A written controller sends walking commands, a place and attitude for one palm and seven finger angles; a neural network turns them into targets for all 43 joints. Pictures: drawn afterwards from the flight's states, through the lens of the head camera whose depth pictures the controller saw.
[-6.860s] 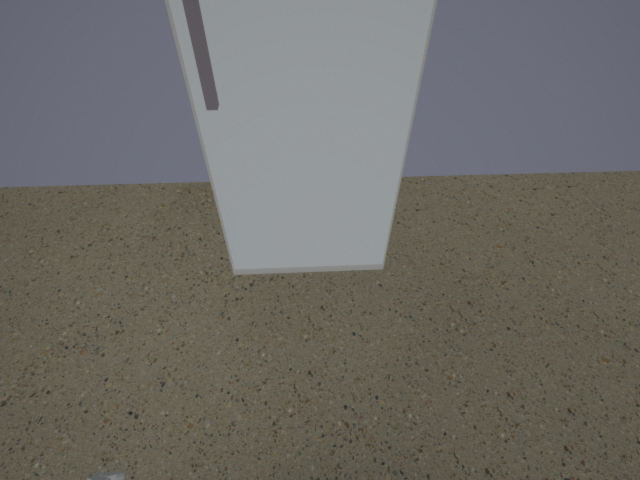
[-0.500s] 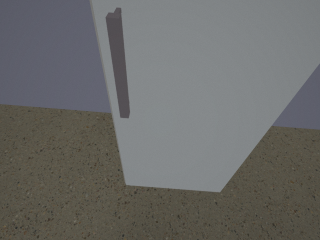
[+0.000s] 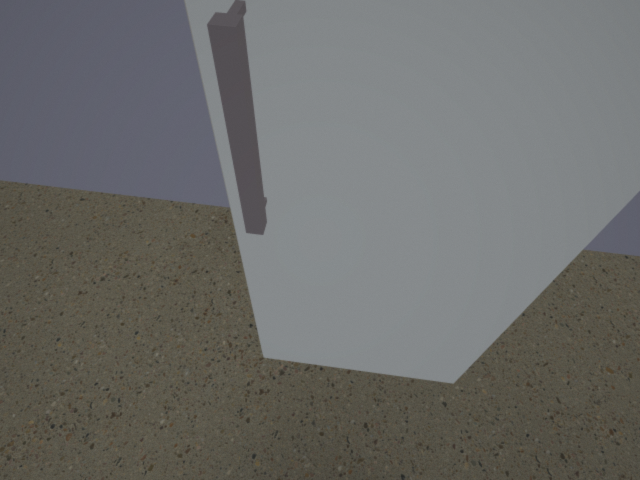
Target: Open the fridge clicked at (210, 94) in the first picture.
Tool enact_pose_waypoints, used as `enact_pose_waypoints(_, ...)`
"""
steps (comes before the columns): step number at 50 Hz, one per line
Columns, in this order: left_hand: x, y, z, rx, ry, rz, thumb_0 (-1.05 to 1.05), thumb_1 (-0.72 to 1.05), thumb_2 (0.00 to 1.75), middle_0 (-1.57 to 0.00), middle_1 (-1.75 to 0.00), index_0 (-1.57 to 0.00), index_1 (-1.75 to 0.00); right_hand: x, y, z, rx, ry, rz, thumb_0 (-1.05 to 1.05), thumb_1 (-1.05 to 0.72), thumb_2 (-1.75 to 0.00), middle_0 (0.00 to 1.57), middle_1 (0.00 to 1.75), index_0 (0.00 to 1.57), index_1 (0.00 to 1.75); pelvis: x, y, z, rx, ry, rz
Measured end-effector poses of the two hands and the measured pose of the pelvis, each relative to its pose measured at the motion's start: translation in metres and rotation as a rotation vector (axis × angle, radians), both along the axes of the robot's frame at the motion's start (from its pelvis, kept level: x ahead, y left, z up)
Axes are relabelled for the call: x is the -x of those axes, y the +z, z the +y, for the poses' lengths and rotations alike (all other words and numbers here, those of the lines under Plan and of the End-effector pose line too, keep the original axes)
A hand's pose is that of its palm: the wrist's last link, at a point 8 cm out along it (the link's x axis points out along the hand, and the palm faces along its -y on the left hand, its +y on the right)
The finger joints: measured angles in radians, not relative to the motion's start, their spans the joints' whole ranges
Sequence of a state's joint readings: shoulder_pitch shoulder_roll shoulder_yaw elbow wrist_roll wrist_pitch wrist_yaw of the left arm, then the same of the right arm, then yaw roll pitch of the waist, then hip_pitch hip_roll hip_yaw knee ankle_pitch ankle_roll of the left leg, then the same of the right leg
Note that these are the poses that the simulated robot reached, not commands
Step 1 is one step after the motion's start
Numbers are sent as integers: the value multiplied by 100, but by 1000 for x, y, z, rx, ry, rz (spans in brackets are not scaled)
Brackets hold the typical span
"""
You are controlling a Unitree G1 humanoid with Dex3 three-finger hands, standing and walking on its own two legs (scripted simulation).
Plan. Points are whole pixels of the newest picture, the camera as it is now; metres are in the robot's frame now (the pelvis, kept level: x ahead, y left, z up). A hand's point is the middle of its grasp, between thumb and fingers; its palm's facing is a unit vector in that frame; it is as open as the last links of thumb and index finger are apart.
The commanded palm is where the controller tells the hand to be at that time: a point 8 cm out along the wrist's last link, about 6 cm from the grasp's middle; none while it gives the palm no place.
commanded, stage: come to a stop and stand still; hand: left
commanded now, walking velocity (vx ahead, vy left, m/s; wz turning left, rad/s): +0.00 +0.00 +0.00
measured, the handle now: (249, 138) +0.47 +0.13 +0.16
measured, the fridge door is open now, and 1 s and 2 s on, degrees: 0 0 0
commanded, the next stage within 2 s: look again from close up in 1.02 s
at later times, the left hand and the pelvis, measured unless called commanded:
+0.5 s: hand out of the picture -0.05 +0.17 -0.17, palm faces +0.02 -0.98 -0.20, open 7.4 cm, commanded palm none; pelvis -0.03 +0.01 +0.00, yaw +0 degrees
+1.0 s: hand out of the picture +0.01 +0.18 -0.17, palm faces -0.02 -0.98 -0.21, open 7.4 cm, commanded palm none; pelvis -0.02 +0.01 +0.01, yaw -1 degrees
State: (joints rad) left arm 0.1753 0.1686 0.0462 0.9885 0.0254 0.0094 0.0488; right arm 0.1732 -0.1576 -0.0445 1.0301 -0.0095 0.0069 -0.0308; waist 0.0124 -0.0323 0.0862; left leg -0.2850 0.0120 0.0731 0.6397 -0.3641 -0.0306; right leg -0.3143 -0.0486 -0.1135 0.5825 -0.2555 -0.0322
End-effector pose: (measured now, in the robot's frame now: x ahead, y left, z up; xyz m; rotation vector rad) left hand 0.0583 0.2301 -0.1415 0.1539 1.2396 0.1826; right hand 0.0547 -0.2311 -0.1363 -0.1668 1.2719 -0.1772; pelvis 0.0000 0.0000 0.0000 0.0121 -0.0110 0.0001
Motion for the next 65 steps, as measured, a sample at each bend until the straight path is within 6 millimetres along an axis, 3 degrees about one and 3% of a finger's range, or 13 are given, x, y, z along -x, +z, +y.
enact_pose_waypoints(4, 18, -8, 10, 24, 16, 30, 0, 92, 90, -20, -29, -20, -30, -16, 10, 11, 18, 33, -91, 1, -91, -90, 20, 30, 20, 30, 5, -2, 9, 0, -12, -21)
enact_pose_waypoints(11, 58, 2, 11, 23, 38, 93, 1, 91, 90, -20, -29, -20, -30, -16, 11, 29, -27, 66, -105, 0, -92, -90, 20, 30, 20, 30, 12, 6, 12, -12, -9, 1)
enact_pose_waypoints(17, 96, 9, -2, 15, 32, 165, 1, 91, 90, -20, -29, -20, -30, 2, 3, 21, -55, 29, -81, 0, -93, -90, 21, 30, 20, 30, 20, 8, 8, -6, -11, -1)
enact_pose_waypoints(22, 115, 8, -10, 15, 12, 192, 1, 90, 90, -20, -29, -20, -30, 28, 2, 7, -36, 15, -41, 0, -93, -90, 21, 30, 20, 30, 26, 7, 5, 16, -14, -6)
enact_pose_waypoints(26, 112, 5, -8, 19, -3, 171, 1, 90, 90, -20, -29, -20, -30, 52, -2, 2, -26, 11, -10, 0, -93, -90, 20, 30, 20, 30, 28, 3, 6, 18, -8, -14)
enact_pose_waypoints(32, 90, 8, 0, -2, -33, 117, 1, 90, 90, -20, -29, -20, -30, 85, -7, 10, -52, -6, 64, 1, -92, -90, 20, 30, 20, 30, 28, 4, 6, 8, -13, -16)
enact_pose_waypoints(40, 58, 11, 5, -13, -60, 59, 1, 90, 90, -20, -29, -20, -30, 106, -7, 27, -88, -25, 121, 1, -91, -90, 20, 30, 20, 30, 25, 6, 6, 5, -18, -14)
enact_pose_waypoints(47, 51, 9, 3, -1, -61, 66, 1, 91, 90, -20, -29, -20, -30, 100, -5, 31, -87, -31, 128, 1, -91, -90, 20, 30, 20, 30, 20, 7, 6, 5, -23, -9)
enact_pose_waypoints(65, 75, 2, -5, 47, -28, 167, 1, 90, 90, -20, -29, -20, -30, 52, 5, 15, -18, -5, 68, 1, -92, -90, 20, 30, 20, 30, 7, 9, 10, 8, -27, -7)
